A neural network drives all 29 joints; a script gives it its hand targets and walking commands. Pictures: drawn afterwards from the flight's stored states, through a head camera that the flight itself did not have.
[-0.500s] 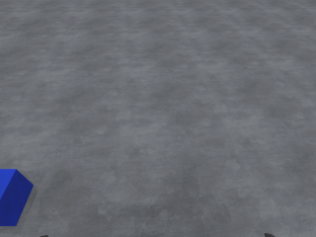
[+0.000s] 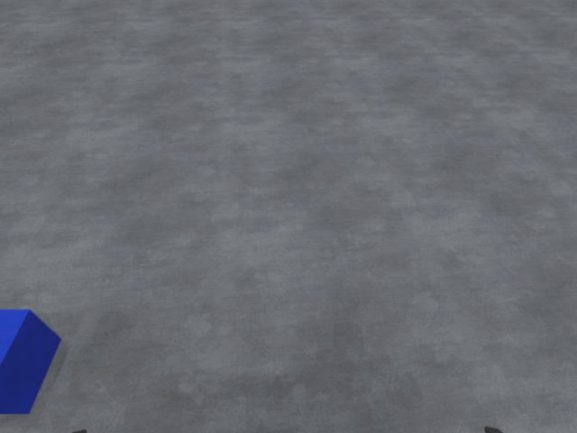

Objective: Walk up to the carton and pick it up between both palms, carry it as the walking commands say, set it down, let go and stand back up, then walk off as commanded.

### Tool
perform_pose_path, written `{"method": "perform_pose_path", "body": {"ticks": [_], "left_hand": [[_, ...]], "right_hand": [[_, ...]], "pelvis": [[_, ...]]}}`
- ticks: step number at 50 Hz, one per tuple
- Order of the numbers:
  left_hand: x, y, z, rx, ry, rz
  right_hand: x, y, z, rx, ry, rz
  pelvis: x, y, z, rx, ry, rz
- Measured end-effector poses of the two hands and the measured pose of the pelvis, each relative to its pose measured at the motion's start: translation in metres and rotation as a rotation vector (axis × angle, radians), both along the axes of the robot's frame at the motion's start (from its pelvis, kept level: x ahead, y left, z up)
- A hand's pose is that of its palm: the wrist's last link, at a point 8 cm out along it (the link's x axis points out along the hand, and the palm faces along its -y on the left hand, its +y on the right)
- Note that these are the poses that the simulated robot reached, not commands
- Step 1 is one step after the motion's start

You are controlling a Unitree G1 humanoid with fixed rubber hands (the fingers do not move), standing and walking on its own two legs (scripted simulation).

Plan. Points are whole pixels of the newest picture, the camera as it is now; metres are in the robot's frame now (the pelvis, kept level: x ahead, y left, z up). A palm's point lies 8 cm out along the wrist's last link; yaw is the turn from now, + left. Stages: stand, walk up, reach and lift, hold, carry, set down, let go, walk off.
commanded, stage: stand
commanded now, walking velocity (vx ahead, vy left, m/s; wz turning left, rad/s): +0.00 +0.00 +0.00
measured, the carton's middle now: out of the picture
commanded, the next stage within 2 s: walk off in 0.60 s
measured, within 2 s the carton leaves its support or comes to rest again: neither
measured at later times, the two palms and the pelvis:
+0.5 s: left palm out of the picture +0.10 +0.31 -0.10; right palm out of the picture +0.10 -0.32 -0.10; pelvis +0.00 +0.00 +0.00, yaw +0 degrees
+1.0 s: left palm out of the picture +0.11 +0.27 -0.12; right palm out of the picture +0.05 -0.31 -0.14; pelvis +0.03 -0.02 -0.01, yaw -2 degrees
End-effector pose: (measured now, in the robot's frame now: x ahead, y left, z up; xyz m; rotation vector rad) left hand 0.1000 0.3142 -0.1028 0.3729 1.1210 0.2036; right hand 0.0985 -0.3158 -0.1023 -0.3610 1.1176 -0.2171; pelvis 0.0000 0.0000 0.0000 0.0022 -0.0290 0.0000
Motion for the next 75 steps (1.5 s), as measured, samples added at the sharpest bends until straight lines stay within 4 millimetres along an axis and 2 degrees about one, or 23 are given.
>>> {"method": "perform_pose_path", "body": {"ticks": [40,46,50,52,54,56,61,63,65,68,71,72,73,75], "left_hand": [[-0.002,-0.002,0.0,-0.003,0.002,0.006],[-0.013,-0.025,-0.015,-0.062,0.078,0.008],[0.006,-0.048,-0.019,-0.086,0.076,-0.024],[0.014,-0.06,-0.021,-0.09,0.059,-0.017],[0.007,-0.067,-0.021,-0.091,0.073,0.017],[-0.012,-0.07,-0.021,-0.089,0.133,0.056],[-0.053,-0.078,-0.02,-0.108,0.291,0.172],[-0.059,-0.083,-0.021,-0.126,0.344,0.214],[-0.055,-0.087,-0.023,-0.145,0.389,0.246],[-0.03,-0.084,-0.032,-0.167,0.435,0.276],[0.015,-0.067,-0.046,-0.174,0.471,0.281],[0.036,-0.058,-0.052,-0.172,0.478,0.275],[0.063,-0.047,-0.058,-0.171,0.466,0.261],[0.137,-0.026,-0.063,-0.166,0.359,0.219]], "right_hand": [[-0.002,-0.001,0.0,0.0,0.008,0.001],[-0.021,0.015,-0.018,0.068,0.085,-0.024],[-0.044,0.009,-0.033,0.106,0.149,-0.085],[-0.043,0.003,-0.04,0.121,0.177,-0.094],[-0.024,0.002,-0.041,0.127,0.179,-0.066],[0.015,0.005,-0.036,0.139,0.126,-0.029],[0.134,0.018,-0.023,0.166,-0.031,0.077],[0.186,0.03,-0.018,0.177,-0.087,0.116],[0.241,0.046,-0.013,0.19,-0.147,0.159],[0.323,0.076,-0.01,0.204,-0.229,0.222],[0.393,0.102,-0.013,0.193,-0.296,0.241],[0.406,0.106,-0.017,0.182,-0.308,0.222],[0.412,0.107,-0.022,0.163,-0.3,0.199],[0.398,0.103,-0.035,0.137,-0.21,0.134]], "pelvis": [[0.0,-0.002,0.0,-0.001,0.001,0.001],[0.013,-0.005,-0.003,0.007,0.015,-0.014],[0.028,-0.017,-0.007,0.016,0.026,-0.029],[0.038,-0.025,-0.01,0.009,0.025,-0.02],[0.05,-0.03,-0.009,0.005,0.03,-0.01],[0.063,-0.033,-0.006,0.007,0.036,-0.006],[0.111,-0.03,-0.004,0.002,0.043,-0.01],[0.135,-0.026,-0.006,0.001,0.047,-0.011],[0.161,-0.02,-0.01,0.002,0.051,-0.012],[0.204,-0.007,-0.02,0.009,0.057,-0.015],[0.254,0.012,-0.035,0.016,0.057,-0.017],[0.272,0.021,-0.04,0.01,0.051,-0.014],[0.288,0.029,-0.043,0.005,0.045,-0.016],[0.316,0.04,-0.039,-0.002,0.035,-0.02]]}}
